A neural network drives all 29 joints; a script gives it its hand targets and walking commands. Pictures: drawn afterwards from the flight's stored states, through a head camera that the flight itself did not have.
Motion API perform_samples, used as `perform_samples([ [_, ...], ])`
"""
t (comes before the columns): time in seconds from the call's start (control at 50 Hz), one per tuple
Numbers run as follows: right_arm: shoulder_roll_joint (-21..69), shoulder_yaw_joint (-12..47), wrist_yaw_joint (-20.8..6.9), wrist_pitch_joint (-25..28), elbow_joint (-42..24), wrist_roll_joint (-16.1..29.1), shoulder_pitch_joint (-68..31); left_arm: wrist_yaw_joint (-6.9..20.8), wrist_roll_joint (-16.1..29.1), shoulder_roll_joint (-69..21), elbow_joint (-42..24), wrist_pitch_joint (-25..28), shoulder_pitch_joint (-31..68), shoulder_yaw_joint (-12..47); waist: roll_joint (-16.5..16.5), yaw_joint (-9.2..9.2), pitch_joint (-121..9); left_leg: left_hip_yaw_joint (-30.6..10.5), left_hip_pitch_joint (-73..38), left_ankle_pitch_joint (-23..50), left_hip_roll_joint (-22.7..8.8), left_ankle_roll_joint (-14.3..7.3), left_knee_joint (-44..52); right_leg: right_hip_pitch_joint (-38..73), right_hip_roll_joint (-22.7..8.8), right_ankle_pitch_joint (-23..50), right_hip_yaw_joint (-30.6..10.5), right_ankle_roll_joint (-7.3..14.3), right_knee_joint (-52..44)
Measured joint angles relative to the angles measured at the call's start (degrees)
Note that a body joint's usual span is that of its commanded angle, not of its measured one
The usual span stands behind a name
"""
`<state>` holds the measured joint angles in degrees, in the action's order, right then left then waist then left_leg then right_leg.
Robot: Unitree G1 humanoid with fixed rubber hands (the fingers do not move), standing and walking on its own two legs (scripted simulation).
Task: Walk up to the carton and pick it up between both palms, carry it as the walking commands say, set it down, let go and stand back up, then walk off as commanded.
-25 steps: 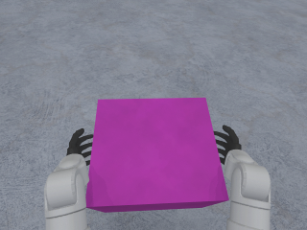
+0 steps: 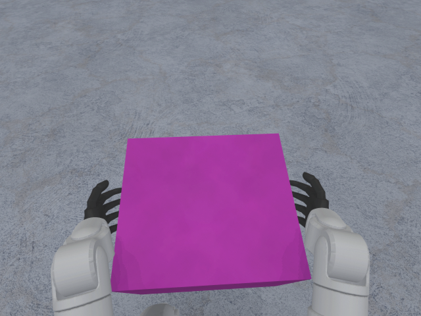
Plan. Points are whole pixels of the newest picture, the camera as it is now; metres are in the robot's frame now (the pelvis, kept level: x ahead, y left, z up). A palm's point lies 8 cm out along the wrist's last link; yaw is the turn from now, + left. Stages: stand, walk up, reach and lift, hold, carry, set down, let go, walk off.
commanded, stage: carry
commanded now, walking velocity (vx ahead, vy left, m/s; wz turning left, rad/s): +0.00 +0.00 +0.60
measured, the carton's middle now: (207, 217) +0.31 -0.01 +0.00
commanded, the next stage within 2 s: none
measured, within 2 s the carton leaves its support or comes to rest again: neither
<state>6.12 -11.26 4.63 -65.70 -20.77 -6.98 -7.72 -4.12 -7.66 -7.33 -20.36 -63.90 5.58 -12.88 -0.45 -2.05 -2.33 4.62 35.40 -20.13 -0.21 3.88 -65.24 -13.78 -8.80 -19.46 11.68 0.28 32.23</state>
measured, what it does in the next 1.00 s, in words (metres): walks backwards, turning left: left foot, then right foot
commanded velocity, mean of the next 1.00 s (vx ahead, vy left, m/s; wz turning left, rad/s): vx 0.00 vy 0.00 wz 0.60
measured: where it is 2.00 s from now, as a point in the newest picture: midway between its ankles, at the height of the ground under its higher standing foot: outside the picture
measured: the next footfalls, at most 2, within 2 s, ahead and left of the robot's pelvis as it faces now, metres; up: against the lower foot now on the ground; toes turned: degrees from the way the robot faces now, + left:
left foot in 0.24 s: +0.02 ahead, +0.18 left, +0.00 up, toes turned +19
right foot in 0.70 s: -0.02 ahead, -0.02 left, +0.00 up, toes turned +18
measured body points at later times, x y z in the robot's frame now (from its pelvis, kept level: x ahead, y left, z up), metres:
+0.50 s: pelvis -0.06 +0.08 -0.02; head -0.04 +0.10 +0.43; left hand +0.13 +0.35 +0.03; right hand +0.26 +0.00 +0.05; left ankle -0.02 +0.16 -0.74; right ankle -0.03 -0.05 -0.69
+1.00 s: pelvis -0.11 +0.08 +0.00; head -0.10 +0.06 +0.44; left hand +0.02 +0.38 +0.08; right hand +0.23 +0.08 +0.07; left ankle -0.16 +0.22 -0.68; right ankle -0.06 -0.03 -0.74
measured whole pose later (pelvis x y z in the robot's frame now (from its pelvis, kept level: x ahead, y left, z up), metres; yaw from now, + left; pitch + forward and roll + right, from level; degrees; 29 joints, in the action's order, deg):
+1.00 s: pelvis -0.11 +0.08 +0.00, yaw +35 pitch +1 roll +4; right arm 4.8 -11.2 3.6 -67.4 -19.7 -8.3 -10.4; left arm -4.4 -8.5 -7.5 -19.4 -65.8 8.0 -13.0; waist -0.5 -1.8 -1.7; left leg 6.7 29.4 -23.1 -3.0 2.7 -53.4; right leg -13.7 -12.8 -20.5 14.0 -2.2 35.0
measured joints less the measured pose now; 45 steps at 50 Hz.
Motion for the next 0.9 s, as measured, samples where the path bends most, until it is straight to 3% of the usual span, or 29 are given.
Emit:
perform_samples([
  [0.14,-1.0,0.4,-0.4,-0.7,0.5,-0.2,-2.3,0.4,-0.6,-0.1,-0.2,-0.2,1.1,-0.4,0.0,-0.42,1.4,1.6,-5.7,-3.0,-3.2,0.1,9.0,-0.8,-5.1,-1.5,4.4,-2.0,4.6],
  [0.22,-1.3,-0.5,-1.0,-0.9,1.5,-0.4,-3.1,-0.5,-0.7,-0.1,0.1,-0.9,1.8,0.3,-0.3,-0.06,1.5,3.9,-11.4,-1.1,-2.2,-0.9,20.1,-2.3,-8.2,-3.4,7.2,-4.2,9.5],
  [0.26,-0.4,-0.9,-1.3,-0.5,2.4,-0.7,-4.0,-0.7,-0.7,0.5,-0.3,-1.3,2.0,0.2,-1.4,0.43,1.1,4.2,-13.4,1.6,-0.4,-3.2,25.3,-5.3,-10.0,-6.4,5.9,-5.4,15.3],
  [0.32,2.2,-0.7,-0.4,1.0,4.0,-1.9,-3.4,0.2,-0.5,2.5,1.4,-1.3,2.4,-0.7,-2.6,1.90,2.4,3.3,-10.4,0.7,0.8,-7.1,21.9,-12.3,-5.0,-16.5,-3.8,-7.0,29.0],
  [0.38,1.5,-0.3,-0.7,1.2,4.0,-2.0,-1.1,-1.4,1.1,2.3,2.3,-1.8,1.6,-0.2,-2.5,3.72,3.0,1.8,-10.1,2.8,1.9,-8.0,24.1,-16.6,-1.1,-12.5,-6.6,-7.1,36.1],
  [0.46,1.3,-1.2,-1.5,1.9,1.8,-1.7,0.4,-3.5,2.7,1.0,0.7,-0.9,0.6,0.8,-1.5,4.21,3.6,-0.1,-10.6,6.2,3.3,-8.8,28.2,-17.0,1.8,-8.4,-7.4,-6.6,32.8],
  [0.54,1.3,-1.2,-1.9,2.5,-0.3,-1.8,0.9,-2.3,1.8,0.2,-0.6,-0.1,0.9,0.6,-0.3,3.28,2.3,-1.9,-11.0,9.4,4.3,-9.1,32.3,-14.2,4.2,-7.6,-8.1,-5.5,24.8],
  [0.62,1.3,-1.0,-2.0,1.7,-1.5,-2.2,1.0,-0.6,0.3,-0.1,-0.4,-0.2,1.4,0.5,1.4,2.05,-0.1,-4.0,-11.5,12.8,4.8,-8.9,36.7,-8.9,6.7,-7.0,-8.4,-3.9,14.5],
  [0.68,1.2,-0.8,-1.9,0.5,-2.1,-2.7,1.2,0.2,-0.4,0.0,0.0,-0.7,1.4,0.5,2.7,1.42,-1.8,-5.7,-12.2,15.5,5.3,-8.3,40.3,-1.9,8.3,-6.0,-6.7,-3.1,0.9],
  [0.7,1.0,-0.7,-1.9,0.1,-2.2,-2.9,1.2,0.4,-0.6,-0.1,0.2,-0.8,1.4,0.6,3.3,1.41,-2.2,-6.2,-12.4,16.1,5.4,-7.7,41.0,0.3,8.6,-2.6,-5.7,-2.3,-4.0],
  [0.72,0.7,-0.7,-1.9,-0.3,-2.1,-2.9,1.3,0.5,-0.8,-0.1,0.6,-0.8,1.3,1.0,4.0,1.31,-2.3,-7.0,-12.4,14.8,5.5,-5.5,40.6,1.5,8.7,1.5,-5.0,-1.3,-6.5],
  [0.74,0.5,-0.7,-2.0,-0.7,-2.0,-2.8,1.7,0.5,-1.0,-0.1,0.9,-1.2,1.2,1.2,3.2,1.35,-2.7,-6.2,-11.0,8.8,6.1,-3.6,36.5,1.5,7.7,3.6,-4.6,-0.2,-6.9],
  [0.78,0.3,-0.4,-1.7,-1.2,-1.3,-2.6,2.0,0.1,-0.7,0.0,1.2,-2.1,0.8,1.0,0.8,1.00,-3.3,-2.1,-6.8,0.9,6.0,-1.9,23.0,1.3,4.9,3.8,-4.0,0.8,-6.1],
  [0.84,0.0,-0.2,-1.1,-1.7,-0.3,-2.1,0.5,-0.2,-0.5,0.0,1.0,-2.2,0.9,0.5,-0.3,0.23,-2.4,0.1,-3.0,0.5,3.3,-1.1,8.3,1.5,1.8,2.7,-2.6,0.1,-4.7],
  [0.9,-0.7,0.1,-1.1,-1.6,0.5,-1.7,-1.3,0.1,-0.9,-0.1,0.9,-2.0,1.7,0.1,-0.3,-0.02,-0.9,0.3,-3.0,-0.5,0.2,-0.9,5.3,1.2,-0.6,1.3,-1.1,-0.8,-1.8],
])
